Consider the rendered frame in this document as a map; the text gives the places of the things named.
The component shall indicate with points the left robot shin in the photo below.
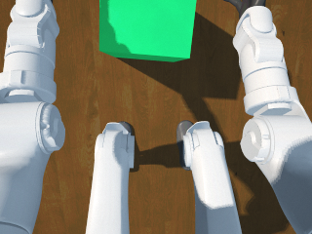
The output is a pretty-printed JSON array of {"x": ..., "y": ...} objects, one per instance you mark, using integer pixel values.
[{"x": 109, "y": 126}]

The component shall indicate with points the carton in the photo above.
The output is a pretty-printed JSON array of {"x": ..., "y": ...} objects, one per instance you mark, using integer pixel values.
[{"x": 159, "y": 30}]

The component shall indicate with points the left robot upper arm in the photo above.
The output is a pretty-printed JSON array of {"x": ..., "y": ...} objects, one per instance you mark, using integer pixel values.
[{"x": 29, "y": 133}]

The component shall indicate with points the right robot hand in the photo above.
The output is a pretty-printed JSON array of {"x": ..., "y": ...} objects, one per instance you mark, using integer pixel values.
[{"x": 243, "y": 6}]

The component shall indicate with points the right robot forearm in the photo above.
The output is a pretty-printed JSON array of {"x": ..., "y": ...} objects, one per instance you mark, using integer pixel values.
[{"x": 263, "y": 67}]

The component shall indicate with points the right robot upper arm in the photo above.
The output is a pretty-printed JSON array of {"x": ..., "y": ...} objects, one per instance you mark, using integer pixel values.
[{"x": 281, "y": 146}]

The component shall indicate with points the left robot thigh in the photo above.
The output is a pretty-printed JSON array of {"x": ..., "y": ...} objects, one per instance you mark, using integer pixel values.
[{"x": 109, "y": 202}]

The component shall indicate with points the left robot forearm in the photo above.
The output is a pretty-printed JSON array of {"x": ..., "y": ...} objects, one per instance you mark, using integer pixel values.
[{"x": 30, "y": 54}]

